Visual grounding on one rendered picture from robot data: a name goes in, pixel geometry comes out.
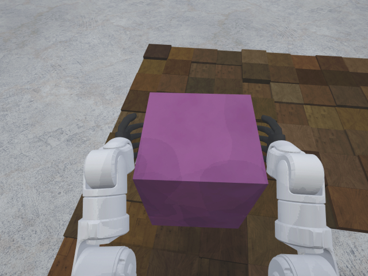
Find left robot forearm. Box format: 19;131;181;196
71;137;135;276

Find robot right upper arm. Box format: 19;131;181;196
268;254;337;276

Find right robot hand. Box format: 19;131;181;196
257;115;286;162

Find carton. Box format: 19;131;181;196
133;93;269;229

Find right robot forearm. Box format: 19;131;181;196
266;140;340;276

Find robot left upper arm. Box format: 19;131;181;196
72;246;137;276

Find left robot hand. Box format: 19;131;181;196
115;113;144;158

